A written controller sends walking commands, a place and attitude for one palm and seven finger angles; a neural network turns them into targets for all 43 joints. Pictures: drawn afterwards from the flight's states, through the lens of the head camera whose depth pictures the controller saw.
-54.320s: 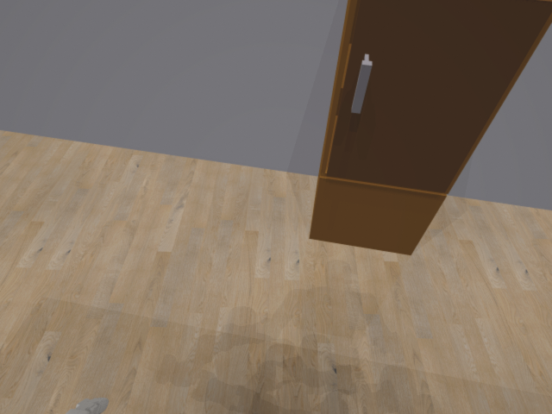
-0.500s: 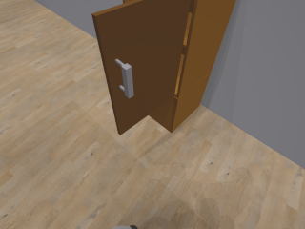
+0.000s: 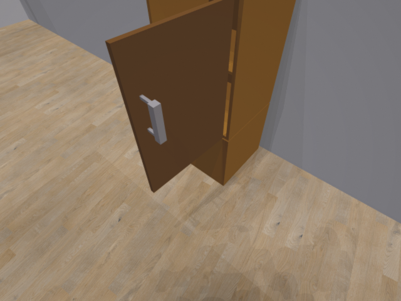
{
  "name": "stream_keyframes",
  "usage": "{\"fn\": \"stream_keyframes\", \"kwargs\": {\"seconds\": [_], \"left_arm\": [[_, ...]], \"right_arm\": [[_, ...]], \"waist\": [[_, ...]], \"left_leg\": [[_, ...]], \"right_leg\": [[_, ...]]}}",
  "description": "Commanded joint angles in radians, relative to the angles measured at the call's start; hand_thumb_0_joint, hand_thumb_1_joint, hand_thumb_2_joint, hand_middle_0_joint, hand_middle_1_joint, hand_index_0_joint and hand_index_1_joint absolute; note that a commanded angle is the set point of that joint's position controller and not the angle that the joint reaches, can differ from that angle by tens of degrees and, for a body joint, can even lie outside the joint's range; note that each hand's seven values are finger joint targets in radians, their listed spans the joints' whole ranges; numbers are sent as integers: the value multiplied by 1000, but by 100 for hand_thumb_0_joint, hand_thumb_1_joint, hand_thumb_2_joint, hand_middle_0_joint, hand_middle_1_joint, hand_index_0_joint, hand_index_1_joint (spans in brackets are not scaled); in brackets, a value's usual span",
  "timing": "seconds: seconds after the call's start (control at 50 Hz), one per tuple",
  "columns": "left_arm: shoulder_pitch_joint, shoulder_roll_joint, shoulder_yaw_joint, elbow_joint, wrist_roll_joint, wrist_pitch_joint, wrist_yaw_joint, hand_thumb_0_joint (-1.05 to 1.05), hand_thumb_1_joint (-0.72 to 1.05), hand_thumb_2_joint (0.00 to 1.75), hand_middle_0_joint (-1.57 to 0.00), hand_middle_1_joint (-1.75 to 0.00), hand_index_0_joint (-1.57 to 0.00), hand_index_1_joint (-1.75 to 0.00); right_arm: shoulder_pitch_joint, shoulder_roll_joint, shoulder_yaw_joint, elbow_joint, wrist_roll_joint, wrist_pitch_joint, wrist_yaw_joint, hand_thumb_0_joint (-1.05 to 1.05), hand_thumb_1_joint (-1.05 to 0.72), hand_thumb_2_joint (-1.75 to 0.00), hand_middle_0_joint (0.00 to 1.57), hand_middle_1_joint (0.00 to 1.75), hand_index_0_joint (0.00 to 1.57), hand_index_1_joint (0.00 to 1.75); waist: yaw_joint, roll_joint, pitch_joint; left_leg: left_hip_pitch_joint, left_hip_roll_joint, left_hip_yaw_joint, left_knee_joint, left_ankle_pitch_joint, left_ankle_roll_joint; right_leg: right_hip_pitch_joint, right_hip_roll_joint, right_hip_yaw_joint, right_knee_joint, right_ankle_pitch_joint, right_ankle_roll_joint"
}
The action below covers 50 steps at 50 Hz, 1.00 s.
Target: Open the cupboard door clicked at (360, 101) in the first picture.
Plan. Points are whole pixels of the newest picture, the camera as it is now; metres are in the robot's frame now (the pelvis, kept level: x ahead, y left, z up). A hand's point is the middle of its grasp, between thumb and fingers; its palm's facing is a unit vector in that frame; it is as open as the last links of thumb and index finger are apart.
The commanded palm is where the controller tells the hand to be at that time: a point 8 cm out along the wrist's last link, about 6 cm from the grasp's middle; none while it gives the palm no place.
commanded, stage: look to check the result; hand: left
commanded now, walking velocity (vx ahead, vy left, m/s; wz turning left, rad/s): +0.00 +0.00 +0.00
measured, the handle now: (152, 119) +0.56 +0.16 +0.03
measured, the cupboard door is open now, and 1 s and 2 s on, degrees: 86 86 86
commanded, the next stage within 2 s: stand and wait in 0.60 s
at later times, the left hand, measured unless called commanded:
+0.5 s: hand out of the picture +0.05 +0.21 -0.17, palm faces -0.01 -0.95 -0.31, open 7.3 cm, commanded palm none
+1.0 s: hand out of the picture +0.05 +0.21 -0.17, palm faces -0.01 -0.96 -0.29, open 7.3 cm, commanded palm none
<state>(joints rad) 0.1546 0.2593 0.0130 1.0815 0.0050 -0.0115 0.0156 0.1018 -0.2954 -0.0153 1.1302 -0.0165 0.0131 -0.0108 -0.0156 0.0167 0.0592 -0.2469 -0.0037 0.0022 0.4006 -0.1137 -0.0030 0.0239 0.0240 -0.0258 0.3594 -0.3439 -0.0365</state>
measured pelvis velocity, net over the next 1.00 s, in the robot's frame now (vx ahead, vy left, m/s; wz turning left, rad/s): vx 0.01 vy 0.00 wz -0.02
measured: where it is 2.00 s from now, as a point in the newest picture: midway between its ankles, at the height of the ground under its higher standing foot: outside the picture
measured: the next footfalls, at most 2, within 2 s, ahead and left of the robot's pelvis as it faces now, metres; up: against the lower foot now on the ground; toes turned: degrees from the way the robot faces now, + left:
none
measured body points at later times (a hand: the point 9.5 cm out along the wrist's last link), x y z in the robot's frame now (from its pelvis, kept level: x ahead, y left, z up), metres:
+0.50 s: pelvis +0.01 -0.01 +0.00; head +0.04 -0.02 +0.45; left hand +0.05 +0.26 -0.14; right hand +0.07 -0.27 -0.16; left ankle +0.07 +0.12 -0.74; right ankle -0.09 -0.09 -0.74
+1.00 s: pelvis +0.01 +0.00 +0.00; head +0.03 -0.01 +0.45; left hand +0.05 +0.26 -0.15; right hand +0.06 -0.28 -0.15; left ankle +0.07 +0.12 -0.74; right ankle -0.09 -0.09 -0.74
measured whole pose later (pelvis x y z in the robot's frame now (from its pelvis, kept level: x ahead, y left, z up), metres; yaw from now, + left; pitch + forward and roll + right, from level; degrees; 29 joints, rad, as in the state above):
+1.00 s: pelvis +0.01 +0.00 +0.00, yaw -1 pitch -2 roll +1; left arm 0.21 0.26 0.01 1.11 0.00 0.00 0.02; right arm 0.12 -0.27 -0.01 1.14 -0.01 0.02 -0.02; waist -0.01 0.00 0.08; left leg -0.23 0.01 0.02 0.40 -0.14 -0.01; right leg 0.06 0.03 -0.01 0.32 -0.34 -0.04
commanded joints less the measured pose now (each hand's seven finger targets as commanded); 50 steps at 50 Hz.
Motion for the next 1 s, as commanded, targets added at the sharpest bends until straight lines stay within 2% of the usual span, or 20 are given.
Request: {"fn": "stream_keyframes", "kwargs": {"seconds": [0.0, 0.26, 0.34, 0.54, 0.56, 0.62, 0.68, 0.74, 0.76, 0.8, 0.86, 0.92, 0.98], "left_arm": [[34, 196, 40, -24, 3, -6, 14, 0, 90, 90, -20, -30, -20, -30], [57, 194, 40, -15, 0, -2, 22, 0, 90, 90, -20, -30, -20, -30], [66, 182, 34, -9, -2, 1, 22, 0, 90, 90, -20, -30, -20, -30], [79, 172, 33, -4, -1, -2, 23, 0, 90, 90, -20, -30, -20, -30], [85, 174, 35, -6, 0, -3, 24, 0, 90, 90, -20, -30, -20, -30], [84, 172, 34, -8, 0, -4, 24, 0, 90, 90, -20, -30, -20, -30], [86, 173, 35, -9, 0, -5, 25, 0, 90, 90, -20, -30, -20, -30], [86, 172, 34, -9, -1, -5, 25, 0, 90, 90, -20, -30, -20, -30], [89, 174, 35, -11, 0, -5, 24, 0, 90, 90, -20, -30, -20, -30], [85, 173, 34, -9, -1, -4, 24, 0, 90, 90, -20, -30, -20, -30], [88, 178, 35, -11, 0, -5, 23, 0, 90, 90, -20, -30, -20, -30], [84, 176, 33, -8, -1, -5, 22, 0, 90, 90, -20, -30, -20, -30], [84, 177, 33, -6, -1, -5, 21, 0, 90, 90, -20, -30, -20, -30]], "right_arm": [[-13, -150, -23, -45, -4, -20, -15, 0, -90, -90, 20, 30, 20, 30], [10, -149, -19, -40, 3, -16, -24, 0, -90, -90, 20, 30, 20, 30], [13, -137, -18, -35, 0, -12, -24, 0, -90, -90, 20, 30, 20, 30], [10, -129, -21, -35, 2, -15, -24, 0, -90, -90, 20, 30, 20, 30], [7, -130, -22, -36, 4, -14, -23, 0, -90, -90, 20, 30, 20, 30], [11, -125, -22, -35, 2, -15, -23, 0, -90, -90, 20, 30, 20, 30], [6, -123, -23, -36, 2, -14, -23, 0, -90, -90, 20, 30, 20, 30], [8, -122, -23, -35, 2, -13, -23, 0, -90, -90, 20, 30, 20, 30], [7, -127, -23, -37, 4, -13, -23, 0, -90, -90, 20, 30, 20, 30], [10, -123, -22, -34, 2, -14, -23, 0, -90, -90, 20, 30, 20, 30], [10, -132, -23, -37, 4, -14, -23, 0, -90, -90, 20, 30, 20, 30], [15, -133, -22, -35, 2, -16, -23, 0, -90, -90, 20, 30, 20, 30], [13, -132, -22, -36, 3, -18, -22, 0, -90, -90, 20, 30, 20, 30]], "waist": [[12, -2, -47], [13, -38, -70], [9, -20, -63], [11, -32, -48], [14, -50, -41], [10, -32, -50], [12, -46, -41], [11, -27, -42], [12, -41, -40], [11, -26, -40], [12, -38, -41], [9, -10, -51], [11, -23, -49]], "left_leg": [[148, 108, -102, -20, 203, 38], [168, 106, -71, 21, 281, 41], [174, 110, -74, 10, 250, 40], [178, 111, -74, 1, 242, 39], [175, 110, -71, 4, 235, 40], [175, 109, -71, 2, 234, 39], [170, 106, -67, 8, 230, 39], [168, 106, -65, 6, 221, 38], [171, 106, -66, 7, 221, 38], [168, 108, -65, 5, 222, 37], [169, 109, -67, 5, 221, 39], [178, 112, -72, -4, 228, 39], [183, 115, -75, -7, 237, 40]], "right_leg": [[-132, -148, 74, -80, 312, -8], [-89, -147, 64, -69, 479, 12], [-102, -146, 69, -76, 423, 5], [-113, -145, 70, -83, 414, 6], [-117, -144, 71, -88, 419, 12], [-111, -146, 71, -84, 421, 10], [-114, -148, 73, -84, 449, 19], [-113, -148, 74, -87, 436, 18], [-117, -145, 74, -88, 430, 19], [-114, -148, 72, -87, 429, 18], [-114, -144, 75, -91, 424, 19], [-110, -145, 77, -89, 397, 9], [-112, -145, 72, -92, 390, 9]]}}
